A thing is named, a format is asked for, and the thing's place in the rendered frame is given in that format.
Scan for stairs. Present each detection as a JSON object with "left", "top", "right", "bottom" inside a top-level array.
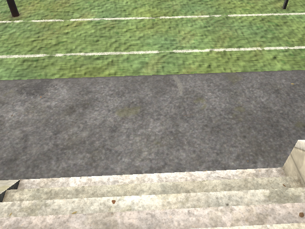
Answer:
[{"left": 0, "top": 167, "right": 305, "bottom": 229}]

